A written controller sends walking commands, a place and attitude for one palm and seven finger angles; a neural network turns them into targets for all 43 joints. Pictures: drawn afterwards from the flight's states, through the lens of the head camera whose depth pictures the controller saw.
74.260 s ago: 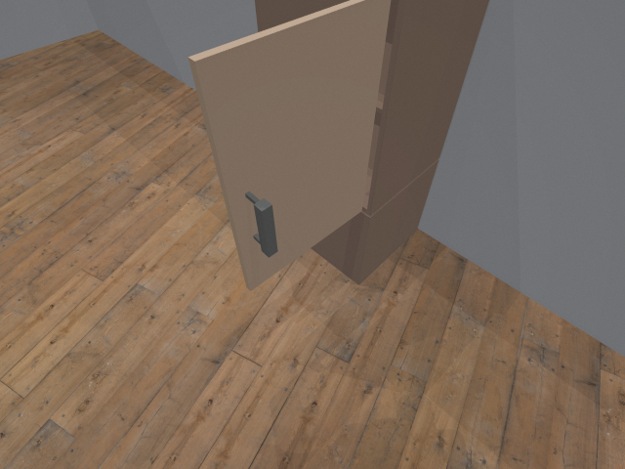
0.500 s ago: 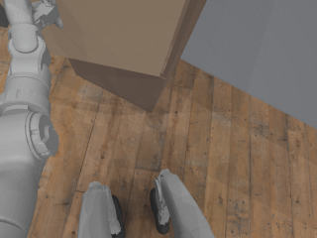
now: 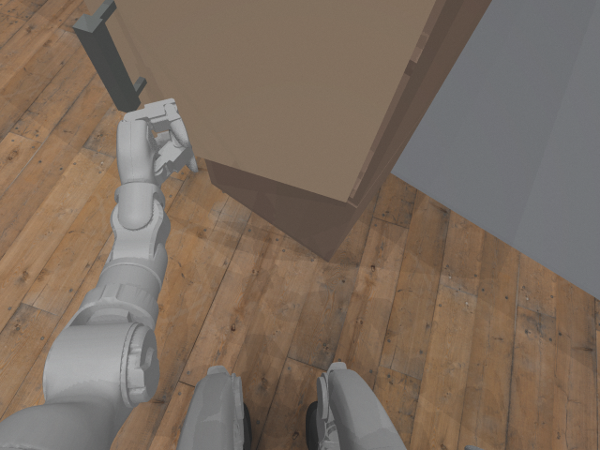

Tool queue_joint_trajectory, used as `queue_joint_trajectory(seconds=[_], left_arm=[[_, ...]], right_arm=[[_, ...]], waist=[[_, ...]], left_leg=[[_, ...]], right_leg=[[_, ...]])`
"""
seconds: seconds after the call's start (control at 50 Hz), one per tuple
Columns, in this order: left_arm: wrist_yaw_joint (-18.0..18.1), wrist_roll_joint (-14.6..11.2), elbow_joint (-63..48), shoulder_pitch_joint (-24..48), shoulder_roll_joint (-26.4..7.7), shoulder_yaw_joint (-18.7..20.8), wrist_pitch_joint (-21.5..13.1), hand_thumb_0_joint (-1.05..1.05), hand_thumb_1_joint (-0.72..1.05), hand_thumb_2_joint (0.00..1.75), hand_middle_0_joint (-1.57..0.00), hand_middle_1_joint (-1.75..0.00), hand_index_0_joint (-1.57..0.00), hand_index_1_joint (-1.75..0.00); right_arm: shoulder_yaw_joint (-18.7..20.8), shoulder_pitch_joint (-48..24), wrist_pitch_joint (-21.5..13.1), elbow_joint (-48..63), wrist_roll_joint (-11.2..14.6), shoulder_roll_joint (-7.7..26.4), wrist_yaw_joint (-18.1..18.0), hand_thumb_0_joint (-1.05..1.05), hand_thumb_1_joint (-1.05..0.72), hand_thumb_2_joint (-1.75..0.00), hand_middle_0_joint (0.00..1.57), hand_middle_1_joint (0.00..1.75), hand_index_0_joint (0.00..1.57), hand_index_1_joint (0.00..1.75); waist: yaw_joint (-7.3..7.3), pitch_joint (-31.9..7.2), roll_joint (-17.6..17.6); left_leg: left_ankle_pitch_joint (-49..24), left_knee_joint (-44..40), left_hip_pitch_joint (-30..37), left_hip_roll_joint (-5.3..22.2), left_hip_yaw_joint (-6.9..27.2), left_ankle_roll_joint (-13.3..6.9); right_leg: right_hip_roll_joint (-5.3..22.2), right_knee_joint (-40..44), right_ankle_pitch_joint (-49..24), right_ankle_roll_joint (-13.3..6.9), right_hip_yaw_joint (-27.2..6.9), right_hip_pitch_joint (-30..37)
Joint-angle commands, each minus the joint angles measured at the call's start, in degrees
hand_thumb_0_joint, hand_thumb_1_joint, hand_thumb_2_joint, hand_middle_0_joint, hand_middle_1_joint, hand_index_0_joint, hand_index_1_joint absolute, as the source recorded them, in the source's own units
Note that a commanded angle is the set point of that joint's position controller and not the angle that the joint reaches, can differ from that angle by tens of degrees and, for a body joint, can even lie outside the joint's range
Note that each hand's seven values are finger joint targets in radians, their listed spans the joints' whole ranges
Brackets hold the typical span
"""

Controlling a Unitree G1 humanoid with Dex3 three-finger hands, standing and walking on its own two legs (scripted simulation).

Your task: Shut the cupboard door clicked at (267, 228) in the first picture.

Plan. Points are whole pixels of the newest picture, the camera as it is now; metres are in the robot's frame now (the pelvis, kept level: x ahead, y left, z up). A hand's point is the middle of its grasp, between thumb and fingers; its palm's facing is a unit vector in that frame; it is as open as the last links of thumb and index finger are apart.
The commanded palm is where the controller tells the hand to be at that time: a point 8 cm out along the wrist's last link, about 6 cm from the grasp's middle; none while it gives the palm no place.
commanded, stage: pull the fist back off the door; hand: left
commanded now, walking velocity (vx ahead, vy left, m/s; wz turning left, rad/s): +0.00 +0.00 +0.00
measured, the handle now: (119, 59) +0.65 +0.22 +0.03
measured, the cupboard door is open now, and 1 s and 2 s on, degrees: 18 18 18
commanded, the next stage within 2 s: draw the hand back to the body in 0.06 s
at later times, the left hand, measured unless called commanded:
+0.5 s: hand (127, 172) +0.41 +0.16 +0.11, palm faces +0.12 -0.99 -0.04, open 3.2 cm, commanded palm +0.38 +0.20 +0.11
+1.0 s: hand out of the picture +0.29 +0.24 +0.21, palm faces +0.28 -0.92 -0.28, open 3.5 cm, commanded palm +0.25 +0.27 +0.23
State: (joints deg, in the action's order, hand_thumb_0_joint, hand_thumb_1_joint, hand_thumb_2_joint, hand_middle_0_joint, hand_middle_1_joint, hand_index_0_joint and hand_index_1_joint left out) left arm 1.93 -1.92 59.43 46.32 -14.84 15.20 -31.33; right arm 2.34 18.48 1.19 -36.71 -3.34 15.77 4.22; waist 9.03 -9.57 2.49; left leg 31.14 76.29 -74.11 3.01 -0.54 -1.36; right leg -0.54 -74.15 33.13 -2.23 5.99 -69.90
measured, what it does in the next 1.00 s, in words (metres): rises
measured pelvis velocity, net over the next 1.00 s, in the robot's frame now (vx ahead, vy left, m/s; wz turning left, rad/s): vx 0.03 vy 0.01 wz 0.03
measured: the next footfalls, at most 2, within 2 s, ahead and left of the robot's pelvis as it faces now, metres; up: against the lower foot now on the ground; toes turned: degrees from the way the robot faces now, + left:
none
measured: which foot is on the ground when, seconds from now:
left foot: down 0.00-1.00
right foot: down 0.00-1.00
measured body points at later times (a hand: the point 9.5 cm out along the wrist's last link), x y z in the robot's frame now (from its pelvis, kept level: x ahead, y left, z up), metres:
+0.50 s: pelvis +0.00 +0.00 +0.06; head +0.09 -0.01 +0.50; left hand +0.40 +0.21 +0.11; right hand +0.05 -0.24 -0.08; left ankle +0.03 +0.11 -0.61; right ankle +0.01 -0.10 -0.61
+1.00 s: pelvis +0.03 +0.01 +0.12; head +0.02 +0.00 +0.57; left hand +0.27 +0.28 +0.23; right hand +0.23 -0.20 +0.04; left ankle +0.03 +0.11 -0.61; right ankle +0.01 -0.10 -0.61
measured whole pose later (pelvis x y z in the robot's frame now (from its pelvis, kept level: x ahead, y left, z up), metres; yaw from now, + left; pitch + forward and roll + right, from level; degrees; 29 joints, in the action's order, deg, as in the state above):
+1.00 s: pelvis +0.03 +0.01 +0.12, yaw +2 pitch +1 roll -1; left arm 5.9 -3.9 3.8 -6.4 -16.9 6.1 -4.6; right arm -2.3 10.1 1.7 -30.2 2.9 12.8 -5.7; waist -1.9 -2.9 3.4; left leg 17.9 35.1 -18.3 -0.3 -3.1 -2.3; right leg 0.6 -33.6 19.4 -0.3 3.3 -15.1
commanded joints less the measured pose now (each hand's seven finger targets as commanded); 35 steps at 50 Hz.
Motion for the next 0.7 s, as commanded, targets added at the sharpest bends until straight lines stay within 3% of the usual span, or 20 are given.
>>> queue_joint_trajectory(seconds=[0.0,0.02,0.06,0.08,0.1,0.16,0.2,0.22,0.24,0.26,0.32,0.4,0.46,0.48,0.5,0.52,0.6,0.64,0.66,0.68], left_arm=[[1.27,0.47,-13.17,27.82,-5.95,-2.58,-5.17,0.0,0.9,0.9,-1.3,-1.5,-1.3,-1.5],[1.52,0.72,-11.38,28.27,-6.11,-2.67,-4.76,0.0,0.9,0.9,-1.3,-1.5,-1.3,-1.5],[2.45,1.19,-7.27,28.18,-7.61,-1.03,-4.07,0.0,0.9,0.9,-1.3,-1.5,-1.3,-1.5],[2.67,1.19,-5.93,28.42,-6.73,-1.68,-3.84,0.0,0.9,0.9,-1.3,-1.5,-1.3,-1.5],[3.0,1.11,-5.24,29.01,-7.76,-0.62,-3.92,0.0,0.9,0.9,-1.3,-1.5,-1.3,-1.5],[2.91,1.13,-4.54,28.13,-7.41,-0.43,-5.1,0.0,0.9,0.9,-1.3,-1.5,-1.3,-1.5],[2.26,0.61,-10.06,23.25,-9.46,1.42,-5.86,0.0,0.9,0.9,-1.3,-1.5,-1.3,-1.5],[1.74,-0.08,-12.44,20.52,-10.17,2.17,-5.77,0.0,0.9,0.9,-1.3,-1.5,-1.3,-1.5],[1.05,-0.36,-14.69,16.31,-10.6,2.33,-5.15,0.0,0.9,0.9,-1.3,-1.5,-1.3,-1.5],[0.52,-1.15,-17.09,12.2,-10.29,2.28,-3.96,0.0,0.9,0.9,-1.3,-1.5,-1.3,-1.5],[-1.11,-3.46,-24.0,2.9,-9.12,1.22,0.49,0.0,0.9,0.9,-1.3,-1.5,-1.3,-1.5],[-2.21,-6.95,-32.37,-0.89,-7.21,-0.72,3.6,0.0,0.9,0.9,-1.3,-1.5,-1.3,-1.5],[-3.1,-7.68,-35.16,-2.23,-5.27,-3.3,2.24,0.0,0.9,0.9,-1.3,-1.5,-1.3,-1.5],[-3.63,-7.51,-35.91,-2.38,-6.21,-3.16,1.59,0.0,0.9,0.9,-1.3,-1.5,-1.3,-1.5],[-4.44,-7.17,-35.66,-4.28,-4.95,-4.95,1.38,0.0,0.9,0.9,-1.3,-1.5,-1.3,-1.5],[-5.26,-7.06,-37.37,-5.12,-4.17,-6.59,1.37,0.0,0.9,0.9,-1.3,-1.5,-1.3,-1.5],[-8.24,-8.51,-39.45,-16.28,-3.94,-7.53,4.6,0.0,0.9,0.9,-1.24,-1.44,-1.24,-1.44],[-8.86,-9.97,-43.53,-21.12,-5.06,-6.17,6.72,0.0,0.9,0.9,-1.19,-1.38,-1.19,-1.38],[-8.76,-10.86,-45.88,-22.63,-5.74,-5.23,7.74,0.0,0.9,0.9,-1.16,-1.35,-1.16,-1.35],[-4.16,-4.11,-51.17,-24.6,-11.14,-6.53,10.44,0.0,0.9,0.9,-1.13,-1.32,-1.13,-1.32]], right_arm=[[2.79,10.5,0.41,0.98,0.42,7.79,-0.43,0.0,-0.9,-0.9,0.2,0.3,0.2,0.3],[2.61,10.71,0.58,0.8,0.32,7.99,-0.69,0.0,-0.9,-0.9,0.2,0.3,0.2,0.3],[2.32,9.51,0.95,0.87,0.41,8.08,-1.11,0.0,-0.9,-0.9,0.2,0.3,0.2,0.3],[2.09,8.77,1.01,1.24,0.43,7.87,-1.21,0.0,-0.9,-0.9,0.2,0.3,0.2,0.3],[1.96,8.59,1.04,1.16,0.35,7.91,-1.38,0.0,-0.9,-0.9,0.2,0.3,0.2,0.3],[1.67,7.53,0.79,1.93,0.04,7.7,-1.35,0.0,-0.9,-0.9,0.2,0.3,0.2,0.3],[1.78,6.81,1.09,3.79,0.31,7.7,-1.04,0.0,-0.9,-0.9,0.2,0.3,0.2,0.3],[1.91,7.03,1.27,4.68,0.53,7.86,-1.04,0.0,-0.9,-0.9,0.2,0.3,0.2,0.3],[1.86,6.64,1.58,5.48,1.08,7.57,-0.97,0.0,-0.9,-0.9,0.2,0.3,0.2,0.3],[1.83,6.47,1.93,6.58,1.61,7.39,-0.88,0.0,-0.9,-0.9,0.2,0.3,0.2,0.3],[1.69,6.59,2.41,8.96,3.19,6.93,-1.53,0.0,-0.9,-0.9,0.2,0.3,0.2,0.3],[1.26,4.92,1.57,9.87,4.81,6.31,-3.58,0.0,-0.9,-0.9,0.2,0.3,0.2,0.3],[0.91,3.37,-0.23,8.74,5.03,6.06,-4.88,0.0,-0.9,-0.9,0.2,0.3,0.2,0.3],[0.8,2.88,-0.68,8.29,5.09,6.23,-5.14,0.0,-0.9,-0.9,0.2,0.3,0.2,0.3],[0.76,2.38,-1.09,8.11,5.06,6.11,-5.19,0.0,-0.9,-0.9,0.2,0.3,0.2,0.3],[0.69,1.92,-1.57,8.44,5.34,6.13,-5.3,0.0,-0.9,-0.9,0.2,0.3,0.2,0.3],[0.41,-0.72,-2.5,9.69,6.07,6.3,-5.26,0.0,-0.9,-0.9,0.2,0.3,0.2,0.3],[0.14,-2.57,-2.92,11.16,6.63,6.21,-5.39,0.0,-0.9,-0.9,0.2,0.3,0.2,0.3],[0.06,-3.41,-3.17,11.87,6.62,6.08,-5.53,0.0,-0.9,-0.9,0.2,0.3,0.2,0.3],[0.52,-5.85,-0.81,13.45,6.58,4.86,-6.72,0.0,-0.9,-0.9,0.2,0.3,0.2,0.3]], waist=[[3.34,-31.84,6.31],[4.05,-30.19,4.51],[4.12,-27.29,1.61],[4.25,-26.02,1.51],[4.27,-26.35,0.19],[2.79,-28.98,2.97],[-0.67,-34.72,5.63],[-1.74,-37.81,6.07],[-3.13,-38.73,6.5],[-3.9,-39.11,4.36],[-4.68,-35.58,-1.74],[-3.55,-22.79,-9.87],[-2.84,-16.95,-8.16],[-3.16,-15.36,-6.61],[-3.28,-14.19,-4.56],[-3.39,-13.27,0.48],[-6.03,-12.2,3.97],[-7.55,-12.86,4.06],[-7.89,-12.61,2.12],[-9.16,-15.12,0.13]], left_leg=[[-24.81,-6.23,30.38,-1.86,3.94,0.19],[-23.74,-6.3,28.99,-1.95,4.11,-0.04],[-20.4,-6.66,25.31,-2.2,3.99,-0.12],[-18.66,-6.67,23.51,-2.44,3.63,-0.22],[-17.9,-6.62,22.66,-2.48,3.71,-0.37],[-19.86,-6.65,24.71,-2.53,3.85,0.08],[-22.99,-8.33,29.63,-2.4,3.54,0.57],[-25.82,-9.19,32.73,-2.37,3.5,0.64],[-28.08,-10.56,34.94,-2.17,3.32,1.02],[-27.96,-11.8,35.01,-2.26,2.9,0.89],[-26.02,-16.1,33.88,-2.57,1.67,0.22],[-16.99,-21.35,29.74,-3.11,-0.06,-0.9],[-13.56,-23.43,32.76,-3.02,-0.28,-1.04],[-13.09,-24.24,33.85,-2.87,0.01,-0.92],[-12.54,-25.17,35.6,-2.88,0.2,-0.78],[-12.44,-25.96,38.43,-3.0,0.17,-0.73],[-14.85,-30.37,45.33,-2.55,1.2,-0.04],[-16.58,-32.23,47.45,-2.46,1.45,0.06],[-17.23,-32.91,47.53,-2.49,1.33,-0.09],[-17.94,-36.07,51.05,-2.81,0.59,-0.02]], right_leg=[[-1.64,9.38,-26.19,1.3,-4.33,11.99],[-1.67,9.36,-25.64,1.37,-4.38,11.75],[-1.55,9.75,-23.34,1.51,-4.47,12.02],[-1.48,10.1,-22.17,1.56,-4.74,12.0],[-1.45,10.04,-21.63,1.59,-4.8,12.6],[-1.39,8.87,-22.29,1.2,-4.65,11.79],[-1.41,8.99,-24.29,0.85,-4.67,15.54],[-1.59,9.17,-26.61,0.73,-4.7,17.76],[-1.56,9.94,-28.39,0.7,-4.52,19.92],[-1.74,11.26,-29.37,0.89,-4.64,23.24],[-2.01,15.61,-31.74,1.3,-5.01,31.74],[-1.63,23.69,-26.85,2.52,-6.38,37.34],[-1.22,26.9,-21.43,2.61,-6.71,35.56],[-1.14,27.35,-19.94,2.35,-6.49,34.56],[-1.19,27.71,-18.81,2.08,-6.06,34.05],[-1.22,28.18,-18.03,1.63,-5.69,32.75],[-1.35,30.04,-18.83,0.82,-3.94,34.36],[-1.31,30.68,-20.01,0.75,-3.47,36.86],[-1.28,31.25,-21.09,0.89,-3.43,39.0],[0.0,34.21,-20.59,0.54,-6.18,43.23]])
